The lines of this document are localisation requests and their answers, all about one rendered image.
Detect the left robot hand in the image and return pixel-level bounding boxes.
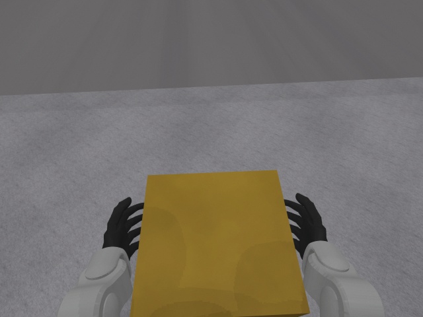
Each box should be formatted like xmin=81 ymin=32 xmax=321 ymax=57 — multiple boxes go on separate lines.
xmin=102 ymin=197 xmax=144 ymax=261

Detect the right robot hand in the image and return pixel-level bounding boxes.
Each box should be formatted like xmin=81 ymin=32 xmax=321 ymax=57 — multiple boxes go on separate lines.
xmin=284 ymin=193 xmax=328 ymax=260

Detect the robot left forearm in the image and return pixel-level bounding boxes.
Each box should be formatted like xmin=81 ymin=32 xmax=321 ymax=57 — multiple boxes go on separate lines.
xmin=56 ymin=247 xmax=133 ymax=317

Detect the carton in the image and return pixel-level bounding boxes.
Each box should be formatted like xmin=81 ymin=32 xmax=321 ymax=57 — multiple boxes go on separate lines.
xmin=130 ymin=170 xmax=310 ymax=317

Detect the robot right forearm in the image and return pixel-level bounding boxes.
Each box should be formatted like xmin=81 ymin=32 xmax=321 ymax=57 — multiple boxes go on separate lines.
xmin=302 ymin=240 xmax=385 ymax=317

